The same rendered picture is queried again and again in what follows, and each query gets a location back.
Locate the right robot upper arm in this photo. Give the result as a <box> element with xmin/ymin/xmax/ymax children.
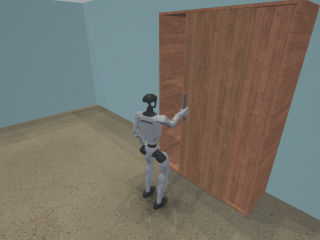
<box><xmin>156</xmin><ymin>115</ymin><xmax>173</xmax><ymax>128</ymax></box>

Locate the right robot hand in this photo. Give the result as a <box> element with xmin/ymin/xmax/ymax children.
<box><xmin>179</xmin><ymin>106</ymin><xmax>189</xmax><ymax>117</ymax></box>

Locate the robot torso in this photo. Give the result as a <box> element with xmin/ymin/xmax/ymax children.
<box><xmin>139</xmin><ymin>110</ymin><xmax>162</xmax><ymax>158</ymax></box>

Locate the left robot upper arm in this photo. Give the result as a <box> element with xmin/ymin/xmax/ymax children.
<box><xmin>132</xmin><ymin>111</ymin><xmax>144</xmax><ymax>135</ymax></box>

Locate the left robot hand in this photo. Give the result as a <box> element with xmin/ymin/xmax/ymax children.
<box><xmin>140</xmin><ymin>140</ymin><xmax>148</xmax><ymax>145</ymax></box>

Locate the right robot forearm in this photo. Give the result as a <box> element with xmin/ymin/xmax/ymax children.
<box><xmin>171</xmin><ymin>111</ymin><xmax>184</xmax><ymax>127</ymax></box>

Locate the left robot forearm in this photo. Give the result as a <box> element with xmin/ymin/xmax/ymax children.
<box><xmin>133</xmin><ymin>133</ymin><xmax>144</xmax><ymax>142</ymax></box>

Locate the left robot shin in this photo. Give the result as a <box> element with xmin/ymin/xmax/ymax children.
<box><xmin>144</xmin><ymin>165</ymin><xmax>154</xmax><ymax>192</ymax></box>

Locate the handle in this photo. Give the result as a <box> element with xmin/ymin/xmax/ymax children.
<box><xmin>182</xmin><ymin>94</ymin><xmax>188</xmax><ymax>121</ymax></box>
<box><xmin>248</xmin><ymin>112</ymin><xmax>258</xmax><ymax>145</ymax></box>

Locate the wardrobe door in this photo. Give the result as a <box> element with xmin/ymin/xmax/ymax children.
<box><xmin>178</xmin><ymin>7</ymin><xmax>257</xmax><ymax>199</ymax></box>
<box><xmin>223</xmin><ymin>4</ymin><xmax>298</xmax><ymax>211</ymax></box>

